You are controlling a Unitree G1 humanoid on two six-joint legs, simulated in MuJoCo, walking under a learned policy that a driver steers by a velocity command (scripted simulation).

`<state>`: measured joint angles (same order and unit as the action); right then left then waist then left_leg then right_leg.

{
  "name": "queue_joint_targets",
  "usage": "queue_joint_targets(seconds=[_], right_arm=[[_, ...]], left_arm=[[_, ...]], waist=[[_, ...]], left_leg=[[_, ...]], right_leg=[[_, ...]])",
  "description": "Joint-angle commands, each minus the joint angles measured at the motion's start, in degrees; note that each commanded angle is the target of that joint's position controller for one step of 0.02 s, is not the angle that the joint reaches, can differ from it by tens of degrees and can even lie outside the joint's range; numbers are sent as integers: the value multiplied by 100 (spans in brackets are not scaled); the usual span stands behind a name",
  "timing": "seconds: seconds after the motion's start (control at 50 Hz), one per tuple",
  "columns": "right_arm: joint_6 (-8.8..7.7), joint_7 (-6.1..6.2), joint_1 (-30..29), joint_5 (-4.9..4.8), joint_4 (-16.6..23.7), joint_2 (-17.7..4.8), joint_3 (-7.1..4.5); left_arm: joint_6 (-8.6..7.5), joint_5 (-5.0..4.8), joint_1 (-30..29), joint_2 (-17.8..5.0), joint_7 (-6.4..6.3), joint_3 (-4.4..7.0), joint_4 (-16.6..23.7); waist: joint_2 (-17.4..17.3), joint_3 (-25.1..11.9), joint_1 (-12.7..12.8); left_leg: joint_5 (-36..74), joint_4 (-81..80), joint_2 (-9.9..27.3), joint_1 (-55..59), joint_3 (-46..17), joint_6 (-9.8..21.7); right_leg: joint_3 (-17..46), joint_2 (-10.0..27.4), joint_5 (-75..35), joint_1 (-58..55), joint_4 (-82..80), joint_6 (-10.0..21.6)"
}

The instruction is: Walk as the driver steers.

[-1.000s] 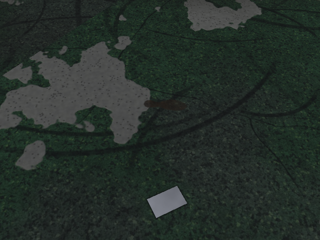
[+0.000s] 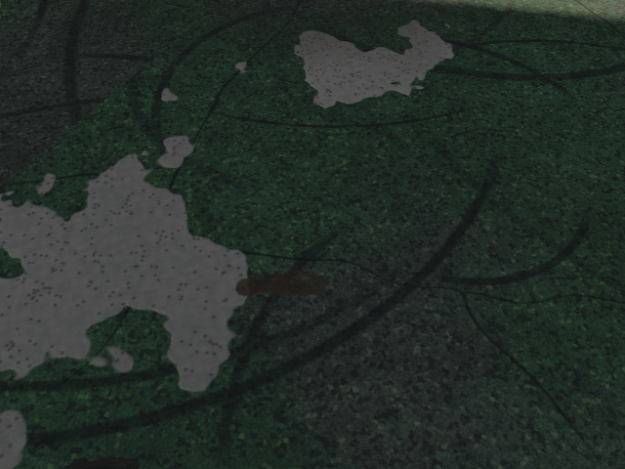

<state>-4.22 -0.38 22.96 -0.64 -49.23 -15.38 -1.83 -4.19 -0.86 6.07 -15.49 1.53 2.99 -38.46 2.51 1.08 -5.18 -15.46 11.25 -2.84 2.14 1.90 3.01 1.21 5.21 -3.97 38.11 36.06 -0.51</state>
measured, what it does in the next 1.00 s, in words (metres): walks ahead, turning left: right foot, then left foot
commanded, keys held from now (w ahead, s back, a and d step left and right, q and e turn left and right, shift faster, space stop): w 0.26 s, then w+q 0.74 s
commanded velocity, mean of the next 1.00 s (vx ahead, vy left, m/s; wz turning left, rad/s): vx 0.50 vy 0.00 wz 0.31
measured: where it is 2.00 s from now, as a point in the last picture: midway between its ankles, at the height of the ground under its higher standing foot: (150, 243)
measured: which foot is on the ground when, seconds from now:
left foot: down 0.00-0.16, up 0.18-0.66, down 0.68-1.00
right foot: up 0.00-0.12, down 0.14-0.70, up 0.72-1.00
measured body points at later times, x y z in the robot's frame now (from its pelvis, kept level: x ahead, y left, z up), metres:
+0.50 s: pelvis +0.29 -0.04 +0.00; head +0.31 -0.04 +0.45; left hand +0.32 +0.24 -0.12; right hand +0.47 -0.29 -0.10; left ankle +0.46 +0.14 -0.68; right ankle +0.24 -0.14 -0.74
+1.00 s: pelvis +0.57 +0.05 +0.00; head +0.60 +0.08 +0.45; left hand +0.67 +0.36 -0.09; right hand +0.74 -0.19 -0.10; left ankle +0.52 +0.11 -0.74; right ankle +0.80 -0.08 -0.68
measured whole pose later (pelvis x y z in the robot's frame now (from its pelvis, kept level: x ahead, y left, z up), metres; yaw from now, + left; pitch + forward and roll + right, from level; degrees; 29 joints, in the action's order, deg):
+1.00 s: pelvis +0.57 +0.05 +0.00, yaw +21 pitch +2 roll -1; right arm -2.6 0.2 19.1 -0.9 -39.8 -16.4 -3.6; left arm -5.3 0.7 3.9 -17.3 0.3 2.6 -40.8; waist 1.8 2.3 -3.2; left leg -11.8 19.8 -6.3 -9.4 -6.6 5.1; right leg 5.8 5.0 2.4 38.0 41.5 -3.8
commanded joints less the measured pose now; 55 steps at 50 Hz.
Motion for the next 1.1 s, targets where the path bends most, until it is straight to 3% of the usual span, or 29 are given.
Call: queue_joint_targets(seconds=[0.02, 0.06, 0.1, 0.12, 0.14, 0.16, 0.18, 0.2, 0.22, 0.24, 0.26, 0.3, 0.38, 0.48, 0.58, 0.64, 0.66, 0.68, 0.7, 0.72, 0.74, 0.76, 0.78, 0.8, 0.82, 0.9, 1.0, 1.04, 1.1], right_arm=[[16, 48, 211, -45, 163, -1047, -260], [73, 69, 213, -66, 121, -1113, -297], [117, 100, 121, -58, 136, -1260, -348], [159, 114, 19, -45, 158, -1246, -337], [161, 134, -3, 19, 248, -1102, -262], [57, 89, 673, 72, 437, -414, -52], [-83, 47, 611, 12, 329, -486, -35], [-164, -1, -11, -167, 523, -986, -184], [-206, -11, -456, -200, 665, -998, -174], [-206, 2, -658, -103, 698, -918, -175], [-149, 11, -566, -42, 659, -884, -210], [17, 12, -206, -68, 502, -639, -173], [143, 66, -718, -51, 673, -561, -177], [42, -79, -1583, -42, 935, -378, -119], [44, -259, -2224, -48, 1381, -372, -103], [80, -330, -1873, -40, 1509, -606, -226], [102, -315, -1259, -42, 1401, -805, -348], [123, -243, -324, -62, 1185, -1125, -535], [176, -122, 369, -44, 1093, -1800, -741], [132, -131, 162, -100, 1239, -1806, -675], [96, -150, 197, -45, 1275, -1361, -537], [67, -141, -15, -15, 1274, -1152, -480], [55, -143, -378, -15, 1313, -1047, -446], [45, -122, -682, 20, 1398, -861, -387], [50, -102, -849, 62, 1495, -823, -365], [26, 21, -776, 9, 1452, -1037, -434], [112, 129, -389, -50, 1274, -1130, -471], [142, 135, -218, -81, 1187, -1135, -482], [194, 165, -187, -88, 1145, -1062, -480]], left_arm=[[-153, -42, -950, -249, 125, 11, 655], [-176, -40, -976, -354, 184, 37, 703], [-170, -11, -477, -600, 166, 143, 591], [-156, -3, 313, -815, 115, 265, 369], [-125, 26, 1311, -1083, 38, 368, 125], [-101, 155, 1931, -1690, 5, 499, 14], [-92, 76, 2065, -1279, 12, 384, -60], [-80, 35, 1669, -981, -3, 269, -62], [-65, 20, 1247, -860, -15, 219, -29], [-72, 61, 926, -733, 7, 176, -35], [-110, 115, 713, -593, 22, 136, -17], [-199, 117, 541, -554, 33, 151, -89], [-306, 165, 691, -724, -37, 211, -391], [-263, 129, 882, -894, -124, 224, -577], [-48, 26, 1255, -1041, -168, 286, -844], [110, -3, 1087, -1261, -251, 353, -799], [168, 5, 1016, -1300, -288, 360, -768], [191, 10, 981, -1213, -329, 314, -721], [95, 137, 1342, -776, -319, 154, -482], [-119, 191, 1444, -389, -211, -15, -367], [-308, -19, 886, -898, -95, 109, -265], [-400, -146, 505, -920, -56, 93, -121], [-432, -46, 394, -842, -86, 78, -100], [-391, 76, 418, -911, -127, 132, -138], [-321, 117, 520, -904, -125, 149, -145], [-139, 195, 382, -655, -166, 95, -62], [-197, 121, -666, -462, -94, -1, 183], [-240, 64, -876, -557, -51, 27, 268], [-312, 42, -801, -785, -1, 126, 284]], waist=[[-615, 522, -47], [-677, 470, 84], [-861, 29, 434], [-839, -497, 890], [-725, -1248, 1326], [602, -2247, 1103], [1092, -2729, 1176], [715, -1686, 1181], [326, -973, 1022], [-27, -508, 822], [71, -345, 597], [223, -306, 373], [93, 121, 443], [-42, 287, 796], [-101, 454, 1002], [168, 28, 666], [202, -362, 307], [31, -862, -182], [-1011, -1578, -215], [-1656, -2260, 131], [-1116, -2105, -197], [-789, -1348, -124], [-251, -779, 149], [-281, -569, 357], [-425, -463, 513], [-465, -242, 585], [-698, -110, 164], [-754, -87, 96], [-894, -106, 214]], left_leg=[[1851, -270, 1612, -123, -697, 781], [2428, 1, 1763, 237, -709, 700], [4227, 721, 1733, 461, -617, 584], [5041, 1667, 1527, 313, -413, 460], [4335, 3009, 1306, -645, -300, 281], [1522, 5399, 392, -3069, -110, -123], [-1678, 6315, -36, -3925, -911, -154], [-1466, 6629, 348, -4487, -982, -93], [-941, 6382, 650, -4486, -739, -56], [-545, 5999, 852, -4307, -630, -88], [-256, 5706, 1036, -3948, -666, -115], [-20, 5525, 1134, -3498, -647, -230], [880, 4728, 1141, -4008, -815, -419], [2292, 3015, 907, -3857, -458, -330], [1667, 2348, 793, -4373, -239, -70], [725, 2327, 360, -3614, 238, 225], [613, 2258, 109, -2796, 384, 371], [922, 1970, -56, -1354, 278, 595], [813, 1988, 1215, 867, -1868, 1309], [90, 969, 2192, 2067, -4794, 2149], [-207, 672, 2127, 2006, -4514, 1880], [73, 657, 1922, 1286, -3672, 1646], [689, 596, 1669, 360, -3038, 1480], [1271, 496, 1491, -268, -2609, 1381], [1590, 362, 1360, -705, -2466, 1387], [2294, 135, 1111, -1463, -1878, 1413], [1437, 283, 744, -1732, -1620, 963], [1172, 459, 867, -1533, -1905, 912], [1013, 941, 1077, -1022, -2445, 804]], right_leg=[[-134, -175, -71, 68, -482, 110], [-134, -248, 314, -57, -677, 281], [-332, -531, 763, -922, -720, 492], [-495, -702, 664, -2020, -870, 680], [-59, -245, 535, -3786, -619, 947], [2547, 1357, 1406, -6249, -627, 1835], [4247, 1782, 2090, -6494, -1607, 2045], [3465, 1542, 2407, -5762, -1799, 1721], [2648, 1320, 2038, -4812, -1942, 1552], [2120, 1080, 1525, -3968, -2150, 1478], [1727, 871, 1143, -3419, -2341, 1417], [1220, 758, 888, -2864, -2696, 1466], [380, 730, 472, -2657, -3039, 1419], [-473, 612, 209, -3026, -3098, 1115], [-695, 1021, -388, -4311, -2633, 986], [-942, 1059, -2873, -4647, -1569, 771], [-1073, 952, -3598, -4531, -676, 665], [-1234, 706, -3341, -3858, 631, 461], [-1295, 175, -985, -1728, 2762, 133], [-221, -945, 3618, 15, 4288, -81], [567, -576, 3464, 645, 4528, 70], [460, -336, 3036, 797, 4243, 186], [395, -107, 2657, 618, 3627, 192], [388, 71, 2416, 230, 3151, 152], [395, 120, 2276, -87, 2977, 88], [206, 31, 1619, -241, 1919, -304], [124, -401, -108, -844, -125, -380], [232, -477, -147, -954, -456, -326], [403, -496, 397, -1115, -806, -137]])
Keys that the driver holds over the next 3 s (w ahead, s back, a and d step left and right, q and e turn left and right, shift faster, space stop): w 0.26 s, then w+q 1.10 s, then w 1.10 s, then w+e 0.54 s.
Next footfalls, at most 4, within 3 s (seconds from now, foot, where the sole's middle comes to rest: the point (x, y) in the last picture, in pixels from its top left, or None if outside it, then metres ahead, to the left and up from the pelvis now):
0.14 right None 0.28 -0.14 -0.78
0.68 left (232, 434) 0.56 0.12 -0.78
1.16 right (273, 301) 0.89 0.02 -0.78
1.68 left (120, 285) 0.96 0.40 -0.78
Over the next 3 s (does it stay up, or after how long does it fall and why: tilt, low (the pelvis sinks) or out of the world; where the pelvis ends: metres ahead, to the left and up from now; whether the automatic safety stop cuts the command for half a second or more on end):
stays up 1.45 0.68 0.00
